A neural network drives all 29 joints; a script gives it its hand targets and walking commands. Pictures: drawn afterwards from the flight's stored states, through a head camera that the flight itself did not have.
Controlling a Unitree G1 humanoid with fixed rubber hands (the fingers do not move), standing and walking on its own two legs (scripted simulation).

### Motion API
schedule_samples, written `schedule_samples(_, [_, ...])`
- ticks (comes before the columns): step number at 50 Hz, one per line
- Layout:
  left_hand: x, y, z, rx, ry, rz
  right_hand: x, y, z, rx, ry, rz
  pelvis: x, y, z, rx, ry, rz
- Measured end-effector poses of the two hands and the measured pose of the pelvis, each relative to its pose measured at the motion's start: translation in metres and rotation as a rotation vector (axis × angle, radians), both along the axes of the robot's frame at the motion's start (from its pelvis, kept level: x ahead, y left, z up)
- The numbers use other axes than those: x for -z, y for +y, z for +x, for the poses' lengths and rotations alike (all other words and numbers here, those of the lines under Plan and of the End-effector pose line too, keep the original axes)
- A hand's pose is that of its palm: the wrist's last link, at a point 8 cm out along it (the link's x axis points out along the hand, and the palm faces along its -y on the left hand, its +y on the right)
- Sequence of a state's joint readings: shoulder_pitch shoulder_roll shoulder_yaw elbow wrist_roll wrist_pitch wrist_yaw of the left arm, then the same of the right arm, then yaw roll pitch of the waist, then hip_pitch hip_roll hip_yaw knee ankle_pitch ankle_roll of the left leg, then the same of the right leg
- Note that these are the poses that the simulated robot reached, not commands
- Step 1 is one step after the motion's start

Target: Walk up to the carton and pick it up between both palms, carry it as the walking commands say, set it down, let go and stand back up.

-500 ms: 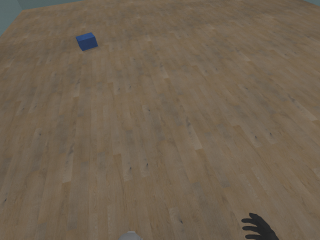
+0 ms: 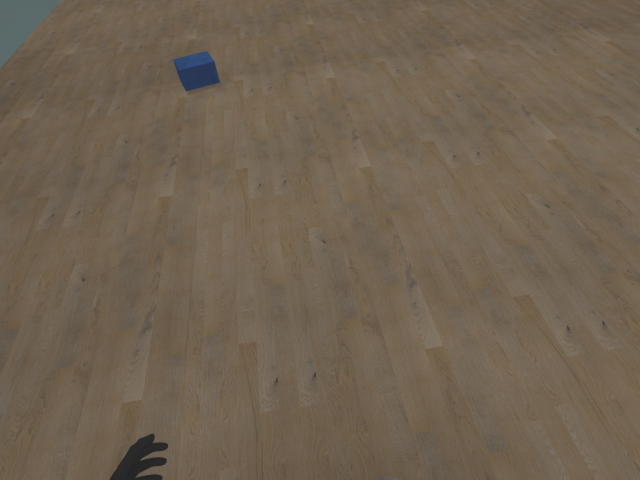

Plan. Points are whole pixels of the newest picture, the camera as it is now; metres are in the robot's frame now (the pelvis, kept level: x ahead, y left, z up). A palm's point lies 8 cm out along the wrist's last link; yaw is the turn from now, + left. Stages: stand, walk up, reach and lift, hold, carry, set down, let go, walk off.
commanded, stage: walk up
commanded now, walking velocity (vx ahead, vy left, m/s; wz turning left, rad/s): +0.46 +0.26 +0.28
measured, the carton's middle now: (196, 71) +2.79 +0.53 -0.68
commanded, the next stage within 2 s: none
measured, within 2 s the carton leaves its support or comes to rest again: neither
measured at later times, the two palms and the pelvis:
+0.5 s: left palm out of the picture +0.06 +0.29 -0.10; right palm (364, 297) +0.44 -0.12 -0.12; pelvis +0.24 +0.08 +0.00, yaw +4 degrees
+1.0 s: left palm (139, 227) +0.67 +0.31 -0.09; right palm (378, 328) +0.38 -0.13 -0.12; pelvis +0.49 +0.09 +0.01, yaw +4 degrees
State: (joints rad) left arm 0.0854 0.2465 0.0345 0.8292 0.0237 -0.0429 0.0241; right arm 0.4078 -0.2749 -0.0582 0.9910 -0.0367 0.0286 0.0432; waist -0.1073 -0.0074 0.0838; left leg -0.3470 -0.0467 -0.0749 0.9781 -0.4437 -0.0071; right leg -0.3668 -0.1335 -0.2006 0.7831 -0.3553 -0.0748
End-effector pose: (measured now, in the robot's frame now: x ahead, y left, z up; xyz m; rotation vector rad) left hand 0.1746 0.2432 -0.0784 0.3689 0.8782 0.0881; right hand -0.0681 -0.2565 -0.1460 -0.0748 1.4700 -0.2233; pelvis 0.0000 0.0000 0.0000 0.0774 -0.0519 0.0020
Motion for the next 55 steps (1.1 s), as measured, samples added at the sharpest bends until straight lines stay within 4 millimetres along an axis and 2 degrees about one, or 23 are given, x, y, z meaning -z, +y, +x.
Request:
schedule_samples(3, [-0.006,0.024,-0.028,-0.121,0.093,0.041,-0.003,-0.005,0.074,-0.058,-0.092,0.023,-0.01,-0.005,0.029,-0.015,-0.001,0.006])
schedule_samples(6, [-0.013,0.037,-0.061,-0.236,0.183,0.053,-0.011,0.0,0.146,-0.136,-0.173,0.05,-0.021,-0.006,0.056,-0.026,0.003,0.007])
schedule_samples(12, [-0.016,0.033,-0.13,-0.402,0.418,0.029,-0.02,0.023,0.27,-0.244,-0.281,0.077,-0.031,0.007,0.108,-0.041,0.023,0.001])
schedule_samples(15, [-0.016,0.026,-0.153,-0.474,0.525,0.003,-0.024,0.044,0.329,-0.298,-0.328,0.097,-0.03,0.018,0.133,-0.05,0.028,-0.01])
schedule_samples(19, [-0.011,0.021,-0.164,-0.546,0.639,-0.047,-0.03,0.083,0.41,-0.378,-0.401,0.117,-0.024,0.037,0.171,-0.058,0.043,-0.028])
schedule_samples(21, [-0.004,0.024,-0.158,-0.567,0.683,-0.073,-0.034,0.105,0.451,-0.412,-0.443,0.117,-0.018,0.048,0.193,-0.061,0.052,-0.037])
schedule_samples(23, [0.008,0.034,-0.142,-0.575,0.71,-0.094,-0.033,0.124,0.487,-0.433,-0.488,0.105,-0.008,0.062,0.217,-0.062,0.061,-0.047])
schedule_samples(25, [0.026,0.051,-0.112,-0.567,0.702,-0.112,-0.027,0.134,0.51,-0.427,-0.511,0.068,0.004,0.077,0.239,-0.072,0.064,-0.056])
schedule_samples(27, [0.038,0.072,-0.058,-0.526,0.62,-0.118,-0.02,0.135,0.509,-0.403,-0.47,0.036,0.005,0.088,0.255,-0.08,0.058,-0.056])
schedule_samples(30, [0.04,0.1,0.047,-0.419,0.43,-0.115,-0.017,0.129,0.486,-0.326,-0.367,0.0,-0.002,0.1,0.28,-0.079,0.053,-0.05])
schedule_samples(34, [0.026,0.119,0.18,-0.255,0.243,-0.11,-0.025,0.123,0.453,-0.199,-0.288,-0.028,-0.015,0.109,0.315,-0.068,0.048,-0.046])
schedule_samples(37, [0.013,0.122,0.262,-0.18,0.141,-0.113,-0.03,0.122,0.428,-0.127,-0.202,-0.042,-0.021,0.111,0.343,-0.069,0.038,-0.046])
schedule_samples(39, [0.006,0.118,0.307,-0.144,0.092,-0.127,-0.033,0.124,0.413,-0.09,-0.133,-0.042,-0.023,0.111,0.362,-0.075,0.036,-0.049])
schedule_samples(43, [-0.002,0.102,0.382,-0.082,0.044,-0.155,-0.038,0.128,0.406,-0.033,-0.034,-0.034,-0.025,0.107,0.404,-0.075,0.04,-0.055])
schedule_samples(48, [0.003,0.075,0.464,-0.03,0.021,-0.175,-0.033,0.128,0.428,0.012,0.056,-0.016,-0.017,0.095,0.464,-0.069,0.06,-0.052])
schedule_samples(52, [0.016,0.055,0.522,-0.026,-0.001,-0.161,-0.016,0.118,0.468,0.005,0.124,0.015,-0.001,0.081,0.518,-0.07,0.081,-0.069])
schedule_samples(53, [0.018,0.054,0.528,-0.038,0.002,-0.147,-0.012,0.115,0.484,-0.017,0.131,0.026,0.001,0.079,0.527,-0.085,0.078,-0.082])
schedule_samples(55, [0.02,0.063,0.524,-0.097,0.023,-0.117,-0.008,0.108,0.53,-0.071,0.099,0.038,0.0,0.073,0.545,-0.132,0.068,-0.078])
